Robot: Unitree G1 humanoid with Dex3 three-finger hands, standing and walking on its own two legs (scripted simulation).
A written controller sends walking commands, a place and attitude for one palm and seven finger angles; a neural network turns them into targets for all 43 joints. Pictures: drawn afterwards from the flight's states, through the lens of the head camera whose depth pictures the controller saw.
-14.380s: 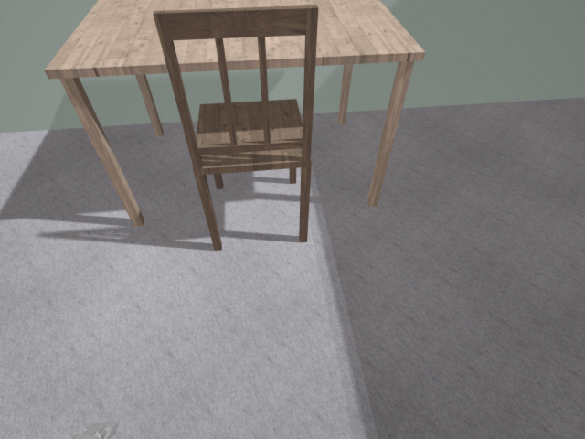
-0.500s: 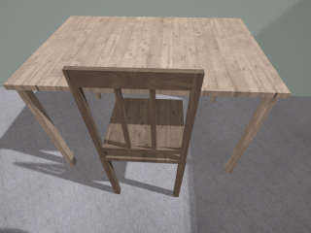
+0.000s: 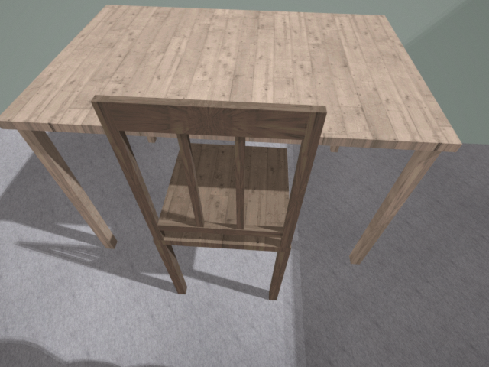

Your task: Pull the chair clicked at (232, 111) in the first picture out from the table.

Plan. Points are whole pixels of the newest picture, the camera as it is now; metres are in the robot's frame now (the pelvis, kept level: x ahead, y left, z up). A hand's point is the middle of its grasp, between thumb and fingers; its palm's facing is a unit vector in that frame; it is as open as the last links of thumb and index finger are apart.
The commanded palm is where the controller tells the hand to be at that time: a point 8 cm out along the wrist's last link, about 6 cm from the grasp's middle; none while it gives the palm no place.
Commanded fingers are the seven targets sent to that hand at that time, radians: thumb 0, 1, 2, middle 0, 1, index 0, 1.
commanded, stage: look again from close up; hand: left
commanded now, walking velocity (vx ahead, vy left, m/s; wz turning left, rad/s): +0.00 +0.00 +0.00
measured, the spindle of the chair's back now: (193, 186) +0.49 +0.15 -0.06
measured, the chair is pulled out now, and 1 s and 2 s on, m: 0.00 0.00 0.00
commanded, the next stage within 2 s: raise the hand toward the chair's back in 0.58 s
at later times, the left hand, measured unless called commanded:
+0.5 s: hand out of the picture +0.00 +0.16 -0.17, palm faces +0.03 -0.98 -0.19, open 7.4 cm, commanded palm none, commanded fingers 0.00 0.90 0.90 -0.20 -0.30 -0.20 -0.30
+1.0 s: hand (172, 323) +0.19 +0.13 -0.03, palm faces -0.05 -1.00 +0.01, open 8.4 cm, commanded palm +0.12 +0.21 -0.07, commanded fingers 0.00 0.50 0.73 -0.16 -0.24 -0.16 -0.24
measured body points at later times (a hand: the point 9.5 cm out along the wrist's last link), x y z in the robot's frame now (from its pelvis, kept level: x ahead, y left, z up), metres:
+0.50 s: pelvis +0.01 -0.01 +0.00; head +0.03 -0.01 +0.45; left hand +0.00 +0.21 -0.16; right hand +0.02 -0.23 -0.16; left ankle -0.01 +0.10 -0.74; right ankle -0.02 -0.12 -0.74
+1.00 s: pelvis -0.03 -0.02 -0.06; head +0.01 -0.01 +0.39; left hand +0.19 +0.19 -0.02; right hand +0.17 -0.28 -0.11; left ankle -0.01 +0.10 -0.74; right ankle -0.02 -0.12 -0.74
